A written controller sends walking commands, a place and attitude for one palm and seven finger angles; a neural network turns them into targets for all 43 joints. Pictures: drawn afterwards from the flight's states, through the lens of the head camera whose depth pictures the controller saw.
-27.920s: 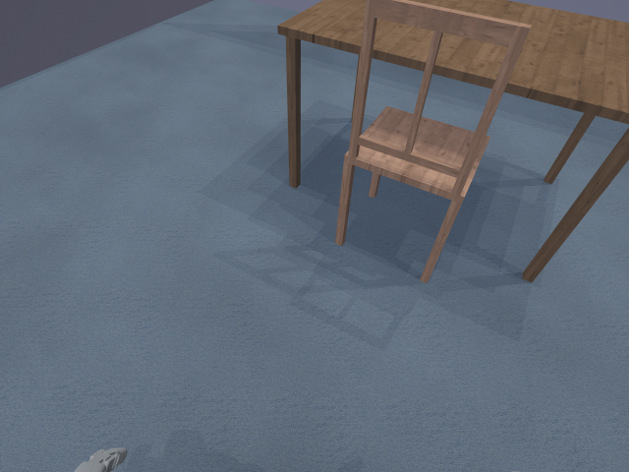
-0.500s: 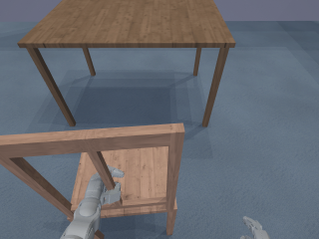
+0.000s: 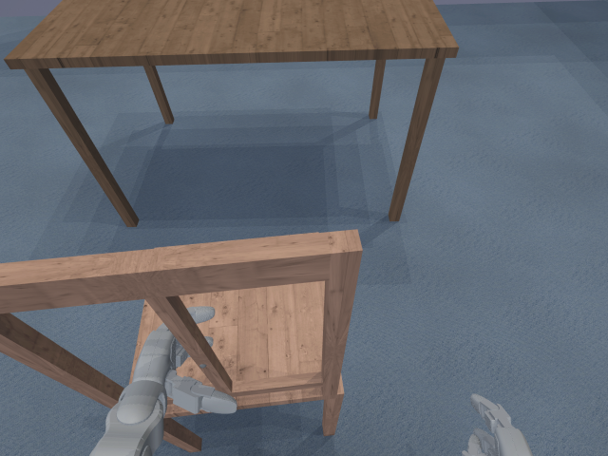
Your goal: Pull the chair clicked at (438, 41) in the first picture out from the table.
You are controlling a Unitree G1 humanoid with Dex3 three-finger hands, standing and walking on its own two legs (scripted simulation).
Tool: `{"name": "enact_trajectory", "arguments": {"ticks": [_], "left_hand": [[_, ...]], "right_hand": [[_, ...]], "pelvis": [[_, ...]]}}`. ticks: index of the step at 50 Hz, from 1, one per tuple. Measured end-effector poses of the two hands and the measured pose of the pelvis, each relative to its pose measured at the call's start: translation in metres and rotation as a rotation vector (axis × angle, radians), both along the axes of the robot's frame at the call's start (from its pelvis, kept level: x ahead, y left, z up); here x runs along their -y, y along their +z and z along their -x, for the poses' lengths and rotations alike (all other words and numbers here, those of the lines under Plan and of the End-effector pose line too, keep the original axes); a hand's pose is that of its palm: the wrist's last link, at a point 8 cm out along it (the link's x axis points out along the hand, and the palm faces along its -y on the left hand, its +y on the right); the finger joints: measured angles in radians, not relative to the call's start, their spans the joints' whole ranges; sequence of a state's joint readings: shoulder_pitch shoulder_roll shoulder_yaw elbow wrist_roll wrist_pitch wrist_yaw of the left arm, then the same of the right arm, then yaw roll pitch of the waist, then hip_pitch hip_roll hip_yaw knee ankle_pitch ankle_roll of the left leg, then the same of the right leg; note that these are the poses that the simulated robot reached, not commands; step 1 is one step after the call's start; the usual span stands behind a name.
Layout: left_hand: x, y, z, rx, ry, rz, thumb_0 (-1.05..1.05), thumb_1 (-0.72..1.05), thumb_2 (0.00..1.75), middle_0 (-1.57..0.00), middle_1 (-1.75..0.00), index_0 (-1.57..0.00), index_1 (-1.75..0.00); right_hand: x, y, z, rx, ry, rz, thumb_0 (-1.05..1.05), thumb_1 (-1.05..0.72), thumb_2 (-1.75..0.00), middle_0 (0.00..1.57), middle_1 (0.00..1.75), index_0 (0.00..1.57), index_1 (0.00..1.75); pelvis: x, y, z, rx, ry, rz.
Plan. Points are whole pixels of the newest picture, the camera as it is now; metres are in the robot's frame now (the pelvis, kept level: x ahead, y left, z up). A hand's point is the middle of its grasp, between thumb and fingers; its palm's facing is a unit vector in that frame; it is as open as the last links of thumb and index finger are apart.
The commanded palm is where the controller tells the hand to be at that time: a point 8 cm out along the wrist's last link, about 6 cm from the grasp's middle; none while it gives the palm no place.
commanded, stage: open the thumb and straighten the fingers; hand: left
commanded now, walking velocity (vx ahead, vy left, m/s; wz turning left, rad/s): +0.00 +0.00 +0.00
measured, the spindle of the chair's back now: (201, 351) +0.26 +0.15 -0.02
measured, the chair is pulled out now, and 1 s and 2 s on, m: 0.59 0.59 0.59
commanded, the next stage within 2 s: draw the fingers out of the gap in 0.22 s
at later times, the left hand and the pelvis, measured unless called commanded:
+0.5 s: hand (185, 390) +0.22 +0.17 -0.04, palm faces +0.01 -0.98 -0.19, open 17.4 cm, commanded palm +0.20 +0.21 -0.03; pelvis +0.00 +0.00 -0.01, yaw +1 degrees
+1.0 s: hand out of the picture +0.15 +0.15 -0.04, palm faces +0.02 -0.98 -0.17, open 17.5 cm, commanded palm +0.12 +0.21 -0.03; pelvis -0.01 -0.01 -0.02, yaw +2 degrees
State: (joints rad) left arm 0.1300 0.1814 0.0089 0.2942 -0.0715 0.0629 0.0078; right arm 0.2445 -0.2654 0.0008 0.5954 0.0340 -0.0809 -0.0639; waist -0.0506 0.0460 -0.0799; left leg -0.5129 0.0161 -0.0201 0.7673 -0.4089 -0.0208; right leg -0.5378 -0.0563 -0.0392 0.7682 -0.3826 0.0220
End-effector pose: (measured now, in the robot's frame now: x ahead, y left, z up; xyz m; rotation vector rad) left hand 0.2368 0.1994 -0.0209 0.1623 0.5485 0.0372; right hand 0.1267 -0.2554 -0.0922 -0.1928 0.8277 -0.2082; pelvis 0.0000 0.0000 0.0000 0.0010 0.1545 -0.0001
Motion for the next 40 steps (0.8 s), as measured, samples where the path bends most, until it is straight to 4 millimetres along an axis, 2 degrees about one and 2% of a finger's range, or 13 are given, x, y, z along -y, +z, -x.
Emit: {"name": "enact_trajectory", "arguments": {"ticks": [5,8,14,21,26,34,40], "left_hand": [[-0.009,-0.009,0.002,-0.032,0.026,-0.012,0.00,-0.51,0.21,-0.18,-0.53,-0.19,-0.54],[-0.015,-0.008,0.005,-0.031,0.034,-0.024,0.00,-0.52,0.21,-0.12,-0.34,-0.12,-0.35],[-0.013,-0.001,0.010,-0.003,0.015,-0.016,-0.01,-0.53,0.20,-0.04,-0.12,-0.04,-0.12],[-0.016,-0.009,0.019,-0.041,0.023,-0.011,-0.01,-0.54,0.20,-0.01,-0.03,-0.01,-0.03],[-0.017,0.000,0.038,-0.029,0.026,-0.032,-0.01,-0.54,0.20,-0.01,-0.01,-0.01,-0.01],[-0.007,-0.008,0.069,-0.066,0.029,-0.010,-0.01,-0.54,0.20,0.00,0.00,-0.01,-0.01],[-0.010,-0.002,0.084,-0.037,0.050,-0.025,-0.01,-0.54,0.20,-0.01,0.00,-0.01,-0.01]], "right_hand": [[-0.005,0.000,-0.013,0.024,0.025,0.007,0.01,-0.90,-0.89,0.20,0.30,0.20,0.30],[-0.007,0.002,-0.020,0.043,0.034,0.010,0.01,-0.90,-0.89,0.20,0.30,0.20,0.30],[-0.010,0.002,-0.028,0.072,0.055,0.017,0.01,-0.90,-0.89,0.20,0.30,0.20,0.30],[-0.011,0.004,-0.026,0.076,0.053,0.023,0.01,-0.90,-0.89,0.20,0.30,0.20,0.30],[-0.011,0.005,-0.023,0.098,0.044,0.018,0.01,-0.90,-0.89,0.20,0.30,0.20,0.30],[-0.014,0.004,-0.023,0.125,0.062,0.023,0.01,-0.90,-0.90,0.20,0.30,0.20,0.30],[-0.015,0.005,-0.026,0.151,0.061,0.025,0.01,-0.90,-0.90,0.20,0.30,0.20,0.30]], "pelvis": [[0.000,-0.005,-0.003,-0.013,0.004,0.001],[0.000,-0.007,-0.003,-0.017,0.009,0.005],[-0.002,-0.009,-0.003,-0.023,0.022,0.011],[-0.001,-0.012,0.000,-0.027,0.018,0.010],[-0.001,-0.013,0.000,-0.023,0.019,0.013],[0.000,-0.017,0.006,-0.022,0.027,0.013],[0.003,-0.020,0.010,-0.020,0.033,0.015]]}}
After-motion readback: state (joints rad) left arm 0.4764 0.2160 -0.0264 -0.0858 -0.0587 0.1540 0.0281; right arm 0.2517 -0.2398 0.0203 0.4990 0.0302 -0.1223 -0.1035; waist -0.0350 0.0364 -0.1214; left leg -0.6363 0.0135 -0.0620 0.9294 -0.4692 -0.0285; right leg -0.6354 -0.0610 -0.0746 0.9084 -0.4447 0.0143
